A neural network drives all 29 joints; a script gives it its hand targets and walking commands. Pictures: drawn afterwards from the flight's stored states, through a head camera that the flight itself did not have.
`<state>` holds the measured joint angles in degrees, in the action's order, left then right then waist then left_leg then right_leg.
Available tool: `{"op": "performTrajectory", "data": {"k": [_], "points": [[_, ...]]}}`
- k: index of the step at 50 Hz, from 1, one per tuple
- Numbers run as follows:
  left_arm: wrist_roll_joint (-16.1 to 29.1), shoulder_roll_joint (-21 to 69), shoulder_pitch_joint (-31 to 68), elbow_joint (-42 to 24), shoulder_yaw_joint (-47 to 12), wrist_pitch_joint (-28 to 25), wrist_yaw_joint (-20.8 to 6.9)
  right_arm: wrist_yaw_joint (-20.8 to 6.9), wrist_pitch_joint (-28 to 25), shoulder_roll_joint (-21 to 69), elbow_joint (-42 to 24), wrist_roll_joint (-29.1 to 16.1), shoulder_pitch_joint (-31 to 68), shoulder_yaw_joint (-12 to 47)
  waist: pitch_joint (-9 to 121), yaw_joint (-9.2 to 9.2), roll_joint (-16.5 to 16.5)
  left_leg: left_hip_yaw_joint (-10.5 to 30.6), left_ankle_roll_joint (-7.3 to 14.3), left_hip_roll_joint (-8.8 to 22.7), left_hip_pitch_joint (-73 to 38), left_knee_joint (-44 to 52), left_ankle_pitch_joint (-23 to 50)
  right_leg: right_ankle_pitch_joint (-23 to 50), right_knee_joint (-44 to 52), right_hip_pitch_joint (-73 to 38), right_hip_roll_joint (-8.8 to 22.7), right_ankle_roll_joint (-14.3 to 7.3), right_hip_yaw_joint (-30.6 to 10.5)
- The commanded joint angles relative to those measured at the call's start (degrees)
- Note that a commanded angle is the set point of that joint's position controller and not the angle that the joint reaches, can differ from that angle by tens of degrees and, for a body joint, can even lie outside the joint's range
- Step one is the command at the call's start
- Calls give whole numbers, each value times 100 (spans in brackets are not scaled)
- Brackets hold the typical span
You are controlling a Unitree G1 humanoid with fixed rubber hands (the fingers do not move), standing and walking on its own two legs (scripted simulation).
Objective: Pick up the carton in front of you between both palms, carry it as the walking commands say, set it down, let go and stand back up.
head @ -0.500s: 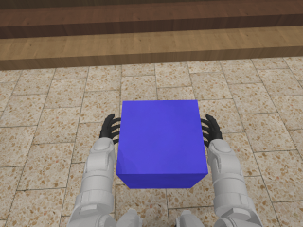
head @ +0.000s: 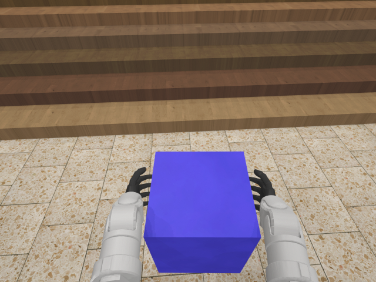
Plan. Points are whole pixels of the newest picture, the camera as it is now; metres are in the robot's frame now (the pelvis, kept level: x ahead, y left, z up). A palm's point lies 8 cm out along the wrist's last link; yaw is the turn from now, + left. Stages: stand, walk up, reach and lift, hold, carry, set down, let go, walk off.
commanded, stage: reach and lift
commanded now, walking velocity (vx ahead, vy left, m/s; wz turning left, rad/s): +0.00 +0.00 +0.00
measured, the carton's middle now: (199, 214) +0.30 +0.00 -0.05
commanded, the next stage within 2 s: hold in 0.86 s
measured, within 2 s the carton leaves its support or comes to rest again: neither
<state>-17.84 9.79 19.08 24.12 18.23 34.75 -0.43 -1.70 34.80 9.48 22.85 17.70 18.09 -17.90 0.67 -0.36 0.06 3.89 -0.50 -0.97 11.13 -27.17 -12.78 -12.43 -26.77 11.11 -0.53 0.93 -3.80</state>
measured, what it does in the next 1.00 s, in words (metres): stands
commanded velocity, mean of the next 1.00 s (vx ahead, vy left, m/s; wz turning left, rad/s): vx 0.00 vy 0.00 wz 0.00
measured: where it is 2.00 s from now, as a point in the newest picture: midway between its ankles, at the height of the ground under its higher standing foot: outside the picture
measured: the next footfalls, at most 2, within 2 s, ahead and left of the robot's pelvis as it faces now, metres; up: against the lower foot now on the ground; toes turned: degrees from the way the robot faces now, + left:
none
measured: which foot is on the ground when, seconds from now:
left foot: down 0.00-1.00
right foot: down 0.00-1.00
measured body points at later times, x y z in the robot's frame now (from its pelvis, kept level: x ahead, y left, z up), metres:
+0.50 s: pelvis +0.01 +0.00 +0.01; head -0.01 +0.00 +0.45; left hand +0.32 +0.15 +0.03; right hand +0.32 -0.15 +0.03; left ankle +0.02 +0.13 -0.74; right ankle +0.03 -0.13 -0.74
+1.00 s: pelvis +0.01 +0.00 +0.01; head -0.02 +0.00 +0.46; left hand +0.31 +0.15 +0.05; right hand +0.31 -0.15 +0.05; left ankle +0.02 +0.13 -0.74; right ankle +0.03 -0.13 -0.74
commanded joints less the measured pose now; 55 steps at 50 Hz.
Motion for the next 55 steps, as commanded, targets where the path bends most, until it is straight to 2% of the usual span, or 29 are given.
{"op": "performTrajectory", "data": {"k": [1,9,23,32,43,48,55], "points": [[1236,5551,3132,26,-3011,-174,-1433,-1371,-168,5419,13,-1227,3238,3054,1148,42,50,-27,78,-416,-186,525,34,14,442,-328,-462,-152,82],[1288,5484,3201,-72,-3145,-134,-1458,-1312,-133,5423,-71,-1244,3252,3160,1359,6,-40,-58,60,-442,-401,559,164,167,509,-529,-454,-109,53],[1409,5246,2412,-697,-3340,49,-1372,-1226,56,5277,-625,-1365,2434,3312,1421,18,-12,-26,9,-499,-836,699,1227,1242,666,-986,-503,-38,13],[1528,5216,2095,-1080,-3529,189,-1309,-1196,184,5178,-995,-1463,2122,3463,1349,7,26,26,-23,-491,-1040,775,1606,1539,724,-1124,-539,-37,-10],[1591,5150,2131,-1286,-3611,355,-1279,-1173,336,5087,-1202,-1528,2192,3554,1193,22,17,27,-15,-484,-1045,831,1384,1309,755,-1111,-543,-42,-3],[1779,5070,1989,-1760,-3899,552,-1251,-1106,546,5105,-1676,-1737,2066,3884,1408,42,-7,61,-25,-486,-1261,885,1733,1676,815,-1319,-533,-10,-36],[1598,4776,2152,-1533,-3588,743,-1258,-1083,748,4874,-1414,-1549,2142,3533,633,22,-4,-20,32,-457,-912,1023,642,629,984,-1023,-487,-60,10]]}}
